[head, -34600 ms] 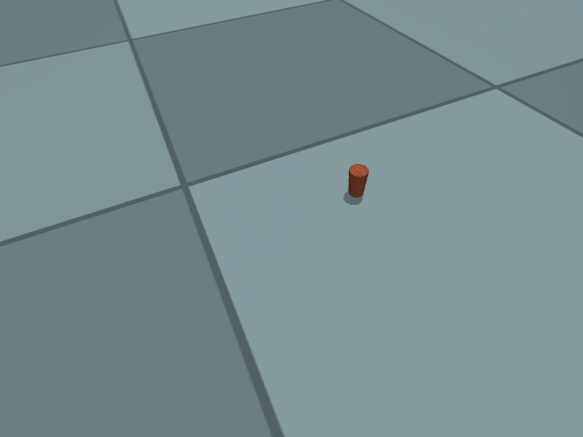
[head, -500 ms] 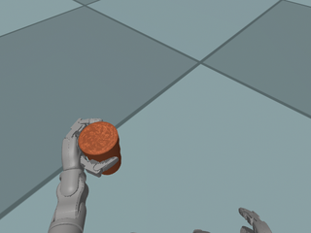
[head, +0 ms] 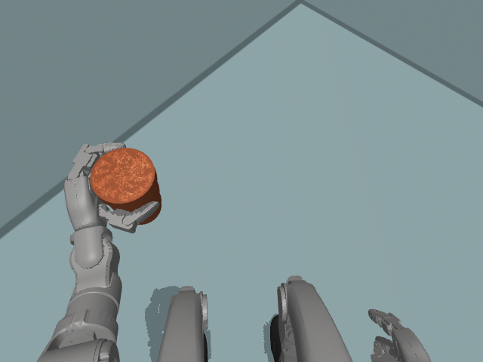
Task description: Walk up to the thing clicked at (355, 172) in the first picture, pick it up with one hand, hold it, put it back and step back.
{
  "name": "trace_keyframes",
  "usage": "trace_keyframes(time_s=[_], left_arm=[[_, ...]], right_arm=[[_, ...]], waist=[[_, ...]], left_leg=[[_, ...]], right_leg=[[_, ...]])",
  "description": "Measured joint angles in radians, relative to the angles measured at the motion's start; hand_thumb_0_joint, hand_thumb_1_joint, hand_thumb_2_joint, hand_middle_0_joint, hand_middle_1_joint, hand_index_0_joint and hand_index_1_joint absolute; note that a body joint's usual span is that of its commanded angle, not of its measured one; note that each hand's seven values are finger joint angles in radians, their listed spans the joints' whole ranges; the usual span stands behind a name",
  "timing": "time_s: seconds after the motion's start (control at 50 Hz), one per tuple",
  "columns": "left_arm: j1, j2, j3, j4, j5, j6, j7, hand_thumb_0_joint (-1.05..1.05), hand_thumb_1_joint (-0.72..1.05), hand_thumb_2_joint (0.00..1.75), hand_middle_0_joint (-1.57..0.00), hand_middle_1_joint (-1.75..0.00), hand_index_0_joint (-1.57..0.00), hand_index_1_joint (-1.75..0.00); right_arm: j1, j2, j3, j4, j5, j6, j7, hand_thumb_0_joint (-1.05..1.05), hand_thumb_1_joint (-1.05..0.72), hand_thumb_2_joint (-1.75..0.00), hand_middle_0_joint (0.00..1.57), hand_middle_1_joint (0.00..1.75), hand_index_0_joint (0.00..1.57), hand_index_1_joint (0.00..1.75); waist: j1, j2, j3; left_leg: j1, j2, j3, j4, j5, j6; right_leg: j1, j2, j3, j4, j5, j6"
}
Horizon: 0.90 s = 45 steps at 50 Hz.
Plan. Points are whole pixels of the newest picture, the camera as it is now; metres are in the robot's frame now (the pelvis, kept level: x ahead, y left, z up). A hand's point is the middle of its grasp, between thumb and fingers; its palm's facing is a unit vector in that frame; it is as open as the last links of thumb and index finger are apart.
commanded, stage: crouch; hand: left
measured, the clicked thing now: (133, 192) +0.41 +0.19 -0.05
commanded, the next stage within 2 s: lower in 1.28 s
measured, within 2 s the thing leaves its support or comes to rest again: neither
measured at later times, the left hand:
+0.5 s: hand (139, 221) +0.42 +0.23 -0.24, palm faces +0.29 -0.96 -0.05, open 11.9 cm
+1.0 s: hand (149, 224) +0.44 +0.24 -0.35, palm faces +0.29 -0.96 -0.04, open 11.9 cm
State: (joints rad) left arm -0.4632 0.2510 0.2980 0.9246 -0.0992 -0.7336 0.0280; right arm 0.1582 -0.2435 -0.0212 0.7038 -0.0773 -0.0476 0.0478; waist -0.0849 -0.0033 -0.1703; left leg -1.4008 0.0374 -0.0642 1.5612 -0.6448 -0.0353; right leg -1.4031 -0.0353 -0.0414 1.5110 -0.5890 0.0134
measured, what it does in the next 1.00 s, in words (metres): lowers itself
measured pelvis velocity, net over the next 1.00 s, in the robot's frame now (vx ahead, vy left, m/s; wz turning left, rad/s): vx -0.06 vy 0.01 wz -0.10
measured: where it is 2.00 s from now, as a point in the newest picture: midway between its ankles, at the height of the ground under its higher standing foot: outside the picture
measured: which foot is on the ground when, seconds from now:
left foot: down 0.00-1.00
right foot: down 0.00-1.00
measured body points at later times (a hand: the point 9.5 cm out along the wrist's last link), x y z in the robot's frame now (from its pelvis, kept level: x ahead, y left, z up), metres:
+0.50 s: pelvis -0.05 +0.00 -0.19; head +0.16 +0.05 +0.20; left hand +0.40 +0.28 -0.24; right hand +0.04 -0.28 -0.31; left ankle +0.03 +0.13 -0.56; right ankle +0.05 -0.13 -0.56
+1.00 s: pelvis -0.06 +0.01 -0.26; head +0.18 +0.08 +0.11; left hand +0.42 +0.29 -0.34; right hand -0.01 -0.26 -0.36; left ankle +0.03 +0.13 -0.56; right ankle +0.05 -0.13 -0.56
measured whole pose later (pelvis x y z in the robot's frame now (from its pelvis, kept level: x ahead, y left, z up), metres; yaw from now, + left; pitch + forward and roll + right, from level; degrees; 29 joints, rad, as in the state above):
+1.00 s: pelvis -0.06 +0.01 -0.26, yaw -6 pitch +28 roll -9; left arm -0.78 0.57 0.58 1.23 0.01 -0.80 0.01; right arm 0.09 -0.29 0.16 0.71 -0.20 0.04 0.13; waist -0.23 -0.06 0.04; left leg -2.24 -0.01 -0.18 2.44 -0.69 -0.03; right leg -2.20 -0.03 -0.07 2.30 -0.60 0.05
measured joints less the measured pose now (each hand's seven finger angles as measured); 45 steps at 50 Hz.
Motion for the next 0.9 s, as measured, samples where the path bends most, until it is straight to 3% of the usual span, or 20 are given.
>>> trace_keyframes(time_s=[0.24, 0.36, 0.52, 0.74, 0.9], left_arm=[[-0.131, 0.042, 0.125, 0.144, 0.022, -0.033, -0.027, -0.02, -0.59, 1.04, -0.64, -0.95, -0.59, -0.98], [-0.211, 0.122, 0.180, 0.234, 0.046, -0.076, -0.032, -0.02, -0.59, 1.04, -0.64, -0.95, -0.60, -0.98], [-0.269, 0.210, 0.206, 0.267, 0.068, -0.060, -0.051, -0.02, -0.59, 1.04, -0.64, -0.94, -0.60, -0.98], [-0.337, 0.273, 0.232, 0.341, 0.088, -0.047, -0.052, -0.02, -0.60, 1.05, -0.64, -0.94, -0.60, -0.98], [-0.326, 0.299, 0.268, 0.329, 0.106, -0.055, -0.033, -0.02, -0.60, 1.05, -0.65, -0.94, -0.60, -0.98]], right_arm=[[-0.039, 0.005, 0.024, 0.012, -0.021, 0.039, 0.043, 0.01, -0.91, -0.91, 0.20, 0.30, 0.20, 0.30], [-0.057, -0.005, 0.038, 0.024, -0.038, 0.040, 0.050, 0.01, -0.92, -0.91, 0.20, 0.30, 0.20, 0.30], [-0.067, -0.027, 0.054, 0.031, -0.055, 0.046, 0.049, 0.01, -0.92, -0.91, 0.20, 0.30, 0.20, 0.30], [-0.064, -0.034, 0.119, 0.022, -0.075, 0.063, 0.059, 0.01, -0.91, -0.91, 0.20, 0.30, 0.20, 0.30], [-0.063, -0.040, 0.167, 0.008, -0.101, 0.080, 0.075, 0.00, -0.90, -0.90, 0.20, 0.30, 0.20, 0.30]], waist=[[-0.017, 0.015, -0.007], [-0.047, -0.014, 0.024], [-0.084, -0.032, 0.078], [-0.126, -0.023, 0.140], [-0.144, -0.043, 0.192]], left_leg=[[-0.360, -0.010, -0.008, 0.314, -0.057, 0.002], [-0.521, -0.018, -0.032, 0.474, -0.059, -0.009], [-0.673, -0.031, -0.053, 0.644, -0.053, -0.008], [-0.777, -0.041, -0.070, 0.781, -0.045, 0.011], [-0.825, -0.047, -0.097, 0.849, -0.046, 0.007]], right_leg=[[-0.367, -0.003, 0.016, 0.312, -0.049, 0.001], [-0.524, -0.003, 0.007, 0.464, -0.047, -0.004], [-0.665, -0.003, 0.002, 0.614, -0.030, 0.005], [-0.746, 0.002, -0.001, 0.718, -0.014, 0.029], [-0.782, 0.007, -0.017, 0.768, -0.007, 0.035]])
